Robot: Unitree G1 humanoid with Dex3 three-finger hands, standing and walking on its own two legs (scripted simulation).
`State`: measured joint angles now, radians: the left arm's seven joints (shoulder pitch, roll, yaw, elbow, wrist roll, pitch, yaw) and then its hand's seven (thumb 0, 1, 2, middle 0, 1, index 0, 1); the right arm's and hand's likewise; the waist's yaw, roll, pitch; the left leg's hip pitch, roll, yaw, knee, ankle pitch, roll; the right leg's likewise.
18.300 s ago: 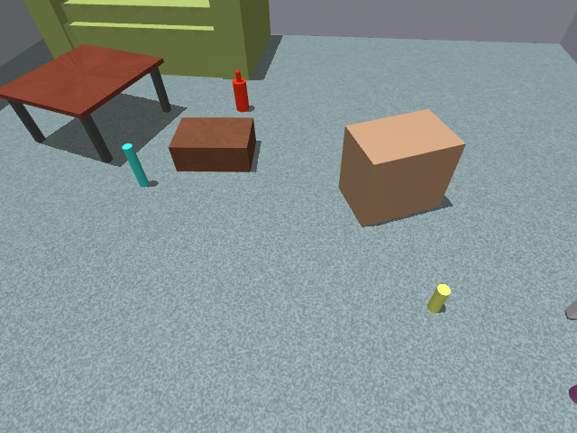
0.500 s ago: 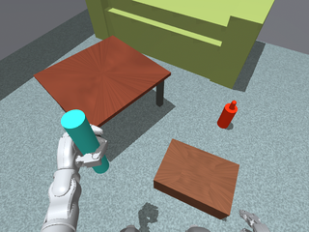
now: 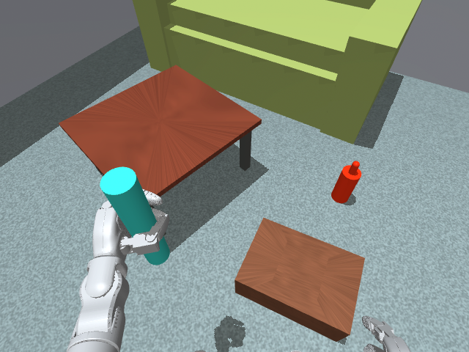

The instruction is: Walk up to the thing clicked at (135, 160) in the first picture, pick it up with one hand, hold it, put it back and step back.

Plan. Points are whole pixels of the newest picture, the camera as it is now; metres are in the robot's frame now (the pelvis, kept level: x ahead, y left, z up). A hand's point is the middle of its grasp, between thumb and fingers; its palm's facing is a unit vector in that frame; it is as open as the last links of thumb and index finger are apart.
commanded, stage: hold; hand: left
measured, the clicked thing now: (142, 224) +0.33 +0.18 +0.03
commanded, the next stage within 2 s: crouch in 2.00 s
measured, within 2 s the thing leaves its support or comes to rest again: neither
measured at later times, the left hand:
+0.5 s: hand (147, 225) +0.32 +0.17 +0.04, palm faces +0.09 -1.00 -0.01, open 6.2 cm
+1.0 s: hand (147, 226) +0.32 +0.17 +0.04, palm faces +0.09 -1.00 -0.01, open 6.2 cm
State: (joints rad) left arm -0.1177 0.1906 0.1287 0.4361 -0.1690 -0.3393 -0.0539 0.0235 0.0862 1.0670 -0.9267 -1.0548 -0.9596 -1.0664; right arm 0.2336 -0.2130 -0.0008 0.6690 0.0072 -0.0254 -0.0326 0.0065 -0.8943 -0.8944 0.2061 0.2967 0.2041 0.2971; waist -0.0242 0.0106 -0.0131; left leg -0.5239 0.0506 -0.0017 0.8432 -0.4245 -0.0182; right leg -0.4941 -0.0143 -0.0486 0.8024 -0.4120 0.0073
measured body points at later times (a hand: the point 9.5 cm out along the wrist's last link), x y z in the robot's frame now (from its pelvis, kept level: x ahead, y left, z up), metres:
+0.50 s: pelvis +0.00 +0.00 +0.00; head +0.04 +0.01 +0.45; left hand +0.31 +0.22 +0.04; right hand +0.12 -0.24 -0.11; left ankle +0.00 +0.13 -0.70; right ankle +0.00 -0.13 -0.70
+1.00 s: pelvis +0.00 +0.00 +0.00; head +0.04 +0.01 +0.45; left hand +0.31 +0.22 +0.04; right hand +0.12 -0.24 -0.11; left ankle +0.00 +0.13 -0.70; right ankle +0.00 -0.13 -0.70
